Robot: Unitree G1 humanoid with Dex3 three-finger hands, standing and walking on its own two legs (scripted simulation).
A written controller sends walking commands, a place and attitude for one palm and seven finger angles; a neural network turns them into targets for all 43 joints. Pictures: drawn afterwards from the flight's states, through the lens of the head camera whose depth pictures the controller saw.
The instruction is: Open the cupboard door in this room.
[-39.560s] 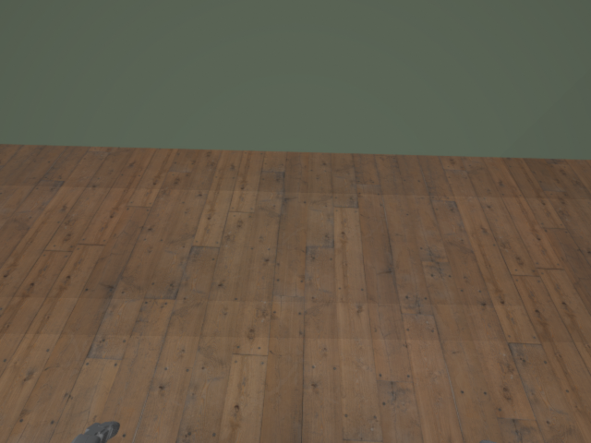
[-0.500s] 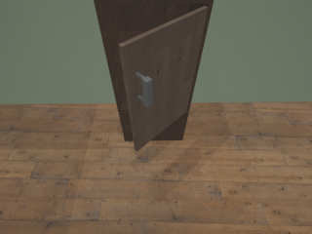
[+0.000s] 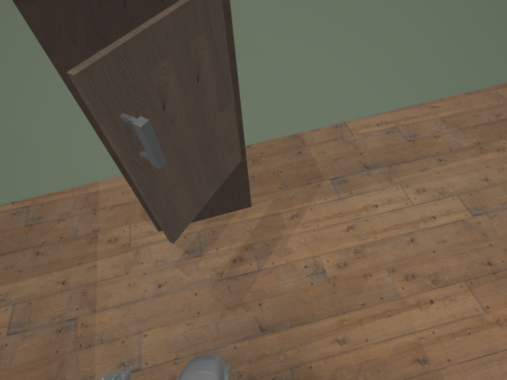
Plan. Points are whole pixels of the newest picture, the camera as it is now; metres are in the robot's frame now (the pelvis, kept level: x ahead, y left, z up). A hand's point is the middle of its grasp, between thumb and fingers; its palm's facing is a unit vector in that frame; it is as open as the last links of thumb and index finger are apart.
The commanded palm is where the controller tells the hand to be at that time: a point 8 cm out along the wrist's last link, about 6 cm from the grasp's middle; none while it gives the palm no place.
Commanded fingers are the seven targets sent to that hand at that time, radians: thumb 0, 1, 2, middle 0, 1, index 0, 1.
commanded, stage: walk to a spot facing it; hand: left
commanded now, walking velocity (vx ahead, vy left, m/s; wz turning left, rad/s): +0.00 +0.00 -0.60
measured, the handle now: (143, 141) +0.53 +0.27 +0.03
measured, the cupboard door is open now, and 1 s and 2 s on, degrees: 43 43 43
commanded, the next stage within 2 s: none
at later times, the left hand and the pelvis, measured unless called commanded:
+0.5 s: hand out of the picture +0.13 +0.22 -0.16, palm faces -0.23 -0.95 -0.19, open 7.4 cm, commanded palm none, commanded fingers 0.00 0.90 0.90 -0.20 -0.30 -0.20 -0.30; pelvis +0.00 +0.03 +0.01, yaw -17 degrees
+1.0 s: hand (204, 355) +0.17 +0.12 -0.15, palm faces -0.55 -0.81 -0.21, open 7.4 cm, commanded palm none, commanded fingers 0.00 0.90 0.90 -0.20 -0.30 -0.20 -0.30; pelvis +0.00 +0.00 +0.01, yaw -35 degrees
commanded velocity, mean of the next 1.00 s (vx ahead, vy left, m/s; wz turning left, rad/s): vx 0.04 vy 0.00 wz -0.60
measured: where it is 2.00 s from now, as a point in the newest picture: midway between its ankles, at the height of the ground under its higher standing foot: (354, 375)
